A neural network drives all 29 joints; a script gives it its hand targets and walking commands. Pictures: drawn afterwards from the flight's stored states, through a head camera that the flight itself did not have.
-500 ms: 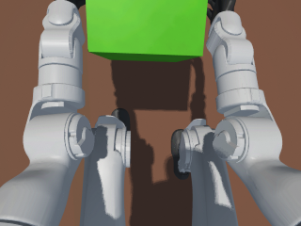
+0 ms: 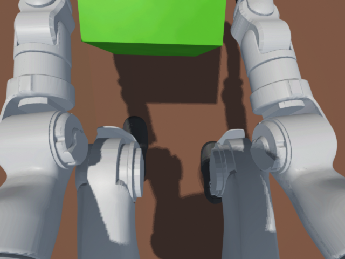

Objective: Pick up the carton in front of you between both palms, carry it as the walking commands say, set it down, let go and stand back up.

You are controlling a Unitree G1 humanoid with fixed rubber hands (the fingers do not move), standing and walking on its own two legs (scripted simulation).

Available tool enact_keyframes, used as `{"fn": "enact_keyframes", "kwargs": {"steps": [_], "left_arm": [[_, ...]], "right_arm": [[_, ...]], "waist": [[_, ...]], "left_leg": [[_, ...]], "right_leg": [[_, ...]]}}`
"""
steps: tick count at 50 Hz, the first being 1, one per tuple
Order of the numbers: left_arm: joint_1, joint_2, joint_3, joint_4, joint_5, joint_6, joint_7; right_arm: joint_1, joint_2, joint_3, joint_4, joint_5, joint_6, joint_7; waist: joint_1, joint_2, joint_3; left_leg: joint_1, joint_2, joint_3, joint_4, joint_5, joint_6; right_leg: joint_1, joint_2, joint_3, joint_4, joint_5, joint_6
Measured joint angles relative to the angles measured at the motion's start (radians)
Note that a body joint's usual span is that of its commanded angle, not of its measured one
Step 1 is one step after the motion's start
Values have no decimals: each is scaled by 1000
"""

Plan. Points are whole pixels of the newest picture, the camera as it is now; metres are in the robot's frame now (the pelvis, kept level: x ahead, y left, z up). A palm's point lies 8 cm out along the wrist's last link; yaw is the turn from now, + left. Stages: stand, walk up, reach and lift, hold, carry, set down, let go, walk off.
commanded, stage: set down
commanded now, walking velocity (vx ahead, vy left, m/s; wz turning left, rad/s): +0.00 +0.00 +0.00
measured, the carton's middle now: out of the picture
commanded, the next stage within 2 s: none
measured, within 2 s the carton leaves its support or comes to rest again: rests again in 0.04 s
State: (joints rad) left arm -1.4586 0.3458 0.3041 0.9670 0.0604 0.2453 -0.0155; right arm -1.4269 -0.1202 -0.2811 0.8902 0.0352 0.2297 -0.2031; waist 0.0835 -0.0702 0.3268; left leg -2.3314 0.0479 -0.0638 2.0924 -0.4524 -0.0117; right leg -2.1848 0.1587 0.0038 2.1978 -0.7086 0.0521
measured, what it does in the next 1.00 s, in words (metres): stands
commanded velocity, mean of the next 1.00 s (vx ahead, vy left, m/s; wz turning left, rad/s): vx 0.00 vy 0.00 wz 0.00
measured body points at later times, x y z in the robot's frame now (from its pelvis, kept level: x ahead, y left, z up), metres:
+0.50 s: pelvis -0.01 +0.01 -0.01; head +0.36 +0.05 +0.22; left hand +0.54 +0.26 -0.19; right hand +0.56 -0.05 -0.19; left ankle +0.13 +0.14 -0.35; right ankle +0.08 -0.12 -0.35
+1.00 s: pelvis -0.01 +0.01 -0.01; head +0.38 +0.05 +0.20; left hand +0.53 +0.29 -0.22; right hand +0.57 -0.09 -0.22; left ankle +0.13 +0.14 -0.35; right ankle +0.08 -0.12 -0.35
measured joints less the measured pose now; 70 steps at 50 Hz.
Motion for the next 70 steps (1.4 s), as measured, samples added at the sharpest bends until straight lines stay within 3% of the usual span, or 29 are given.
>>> {"fn": "enact_keyframes", "kwargs": {"steps": [12, 24, 36, 41, 43, 48, 55, 63, 70], "left_arm": [[-50, 53, -16, 66, -31, -21, -25], [-92, 70, 14, 105, -5, -36, -83], [-111, 78, 82, 122, 43, -53, -132], [-115, 83, 95, 182, 49, -99, -117], [-107, 92, 79, 223, 29, -128, -82], [-96, 149, -13, 283, -97, -194, -1], [-120, 204, -108, 267, -221, -211, 9], [-95, 188, -122, 150, -225, -140, 8], [-51, 151, -84, 149, -151, -92, 0]], "right_arm": [[-50, -11, 12, 35, 2, -11, 37], [-83, -21, -51, 48, -63, -20, 114], [-96, -19, -87, 50, -117, -46, 170], [-106, -33, -37, 99, -116, -71, 153], [-105, -49, 7, 128, -92, -81, 123], [-101, -133, 118, 161, 44, -114, 68], [-96, -202, 235, 118, 190, -116, 56], [-58, -152, 189, 0, 156, -51, 8], [-33, -109, 75, 43, 62, -14, 20]], "waist": [[-2, 7, 85], [-3, 17, 140], [-7, 25, 185], [-13, 31, 195], [-19, 33, 195], [-29, 25, 195], [-29, 14, 187], [-27, 11, 105], [-30, 21, -53]], "left_leg": [[22, 10, 9, 24, 11, 11], [39, 12, 19, 38, 22, 24], [67, 2, 10, 44, 15, 12], [72, -2, 7, 51, 6, 6], [71, -4, 9, 50, 1, 7], [59, 6, 23, 46, -7, 15], [51, 15, 29, 54, -7, 21], [76, -7, 14, -4, 14, 8], [114, -22, 0, -132, 33, 4]], "right_leg": [[17, 12, 10, 26, 13, 13], [36, 15, 20, 42, 20, 23], [65, 7, 10, 52, 9, 14], [76, 2, 7, 58, -4, 14], [77, 0, 9, 57, -12, 17], [60, 5, 24, 54, -14, 25], [47, -2, 21, 61, -8, 19], [75, -24, 4, 4, 8, 2], [117, -43, -10, -140, 38, -7]]}}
